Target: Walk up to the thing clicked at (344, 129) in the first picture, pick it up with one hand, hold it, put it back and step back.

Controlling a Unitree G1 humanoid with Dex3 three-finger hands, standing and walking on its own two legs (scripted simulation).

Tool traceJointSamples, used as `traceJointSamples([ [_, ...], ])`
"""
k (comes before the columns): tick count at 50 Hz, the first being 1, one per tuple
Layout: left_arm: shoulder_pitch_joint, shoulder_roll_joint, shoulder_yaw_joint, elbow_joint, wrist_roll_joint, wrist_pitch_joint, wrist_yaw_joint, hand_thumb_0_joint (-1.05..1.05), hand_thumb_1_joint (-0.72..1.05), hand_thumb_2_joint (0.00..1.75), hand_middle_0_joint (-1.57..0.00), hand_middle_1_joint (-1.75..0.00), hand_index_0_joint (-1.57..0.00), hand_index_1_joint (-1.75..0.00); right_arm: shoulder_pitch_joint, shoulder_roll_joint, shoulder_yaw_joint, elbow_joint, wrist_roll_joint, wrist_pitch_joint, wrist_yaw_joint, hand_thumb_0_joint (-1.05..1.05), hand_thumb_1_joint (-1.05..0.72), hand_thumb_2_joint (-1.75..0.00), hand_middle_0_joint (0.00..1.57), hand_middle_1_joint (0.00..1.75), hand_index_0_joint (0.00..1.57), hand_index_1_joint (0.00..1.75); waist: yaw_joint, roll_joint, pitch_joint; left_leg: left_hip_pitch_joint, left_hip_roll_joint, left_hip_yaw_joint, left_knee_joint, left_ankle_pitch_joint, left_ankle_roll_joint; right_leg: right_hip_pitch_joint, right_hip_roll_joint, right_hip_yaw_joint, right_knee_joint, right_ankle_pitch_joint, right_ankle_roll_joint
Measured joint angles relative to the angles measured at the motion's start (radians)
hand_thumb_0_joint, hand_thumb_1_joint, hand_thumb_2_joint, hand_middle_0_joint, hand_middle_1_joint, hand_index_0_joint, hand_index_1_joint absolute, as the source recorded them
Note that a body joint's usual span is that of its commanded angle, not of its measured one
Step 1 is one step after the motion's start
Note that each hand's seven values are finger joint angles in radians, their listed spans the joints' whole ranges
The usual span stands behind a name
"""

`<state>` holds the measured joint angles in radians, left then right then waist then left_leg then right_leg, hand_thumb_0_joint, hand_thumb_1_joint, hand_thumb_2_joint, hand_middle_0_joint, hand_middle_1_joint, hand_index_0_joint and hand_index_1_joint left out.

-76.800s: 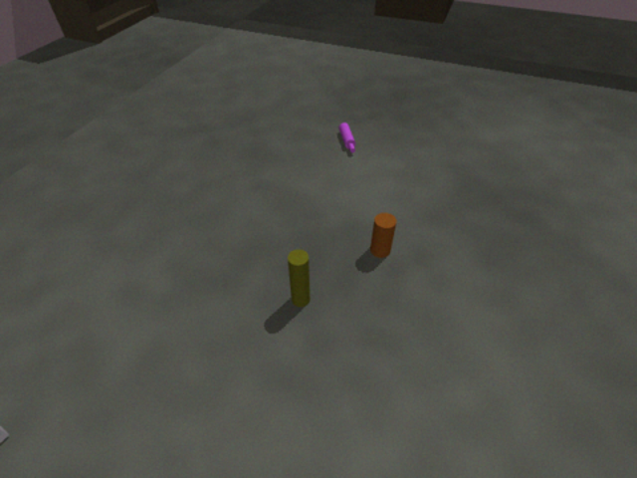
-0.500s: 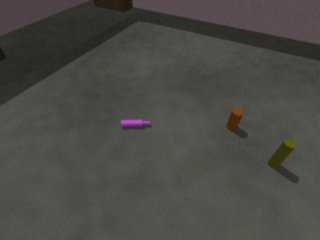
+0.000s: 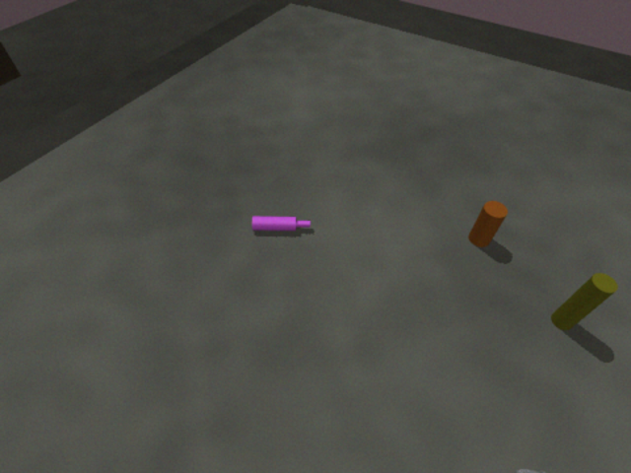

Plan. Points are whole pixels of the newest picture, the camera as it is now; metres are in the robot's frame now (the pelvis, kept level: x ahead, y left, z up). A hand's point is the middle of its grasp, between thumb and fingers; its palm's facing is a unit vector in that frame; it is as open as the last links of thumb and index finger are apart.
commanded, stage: step back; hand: left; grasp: from above
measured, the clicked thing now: (281, 223) +1.12 +0.16 -0.73
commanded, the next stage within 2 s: stand in 0.08 s
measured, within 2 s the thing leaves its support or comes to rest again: neither
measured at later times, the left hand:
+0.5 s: hand out of the picture +0.09 +0.26 -0.13, palm faces -0.03 -0.94 -0.34, open 7.3 cm
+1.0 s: hand out of the picture +0.08 +0.26 -0.14, palm faces -0.04 -0.94 -0.33, open 7.3 cm
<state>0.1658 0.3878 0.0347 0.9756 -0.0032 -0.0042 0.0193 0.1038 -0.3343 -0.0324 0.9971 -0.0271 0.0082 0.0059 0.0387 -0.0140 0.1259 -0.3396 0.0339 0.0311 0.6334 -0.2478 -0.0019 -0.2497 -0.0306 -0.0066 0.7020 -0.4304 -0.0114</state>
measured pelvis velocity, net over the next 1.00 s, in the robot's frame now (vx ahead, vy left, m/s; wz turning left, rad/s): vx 0.01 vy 0.01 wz -0.02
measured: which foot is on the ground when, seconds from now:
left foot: down 0.00-1.00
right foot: down 0.00-1.00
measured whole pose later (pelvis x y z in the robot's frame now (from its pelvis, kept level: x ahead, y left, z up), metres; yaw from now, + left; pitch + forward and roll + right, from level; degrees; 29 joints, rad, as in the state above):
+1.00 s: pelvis +0.01 +0.01 +0.02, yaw -1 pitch -2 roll +0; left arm 0.11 0.35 0.00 1.14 0.01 -0.01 -0.01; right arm 0.09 -0.34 0.00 1.14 -0.01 -0.01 0.01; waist -0.01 0.00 0.05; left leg -0.19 0.03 0.05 0.35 -0.12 0.00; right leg -0.07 -0.03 0.00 0.33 -0.22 0.04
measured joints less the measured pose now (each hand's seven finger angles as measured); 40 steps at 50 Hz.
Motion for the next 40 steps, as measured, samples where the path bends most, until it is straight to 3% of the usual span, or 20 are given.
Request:
traceJointSamples([
  [1,-0.005,0.003,-0.001,0.005,0.001,0.000,-0.001,0.01,0.91,0.90,-0.21,-0.30,-0.21,-0.30,-0.010,0.006,0.005,0.002,-0.001,0.002,0.001,0.01,-0.90,-0.90,0.21,0.30,0.20,0.30,0.000,-0.004,-0.008,-0.004,0.005,0.004,0.004,-0.005,-0.001,0.009,0.005,0.000,-0.023,0.013,-0.005],
  [4,-0.016,-0.001,0.000,0.023,0.007,-0.007,-0.004,0.01,0.91,0.90,-0.20,-0.30,-0.21,-0.30,-0.042,0.012,0.013,0.009,0.003,0.005,0.000,0.01,-0.90,-0.90,0.21,0.30,0.20,0.30,-0.006,0.008,-0.018,-0.009,0.025,0.004,0.016,-0.014,-0.006,0.029,0.021,0.000,-0.075,0.068,0.022],
  [8,-0.027,-0.015,-0.021,0.066,0.009,-0.010,-0.015,0.00,0.91,0.90,-0.20,-0.30,-0.21,-0.30,-0.052,0.010,0.023,0.029,0.014,-0.011,0.006,0.01,-0.90,-0.90,0.21,0.30,0.20,0.30,-0.021,0.014,-0.038,0.029,0.014,0.004,-0.052,0.016,-0.004,0.069,0.012,-0.003,-0.142,0.090,0.034],
  [22,-0.055,-0.034,-0.036,0.148,0.008,-0.015,-0.027,0.01,0.91,0.90,-0.21,-0.30,-0.21,-0.30,-0.038,-0.010,0.027,0.113,0.018,-0.022,0.013,0.01,-0.90,-0.90,0.21,0.30,0.20,0.30,-0.037,0.023,-0.061,0.131,0.003,0.011,-0.230,0.101,-0.006,0.167,0.006,-0.003,-0.316,0.176,0.037],
  [40,-0.064,-0.034,-0.031,0.169,0.010,-0.012,-0.026,0.01,0.91,0.90,-0.20,-0.30,-0.21,-0.30,-0.009,-0.010,0.033,0.153,0.018,-0.020,0.009,0.01,-0.90,-0.90,0.21,0.30,0.20,0.30,-0.047,0.016,-0.067,0.153,0.002,0.016,-0.276,0.125,-0.004,0.191,0.005,0.001,-0.372,0.206,0.041],
])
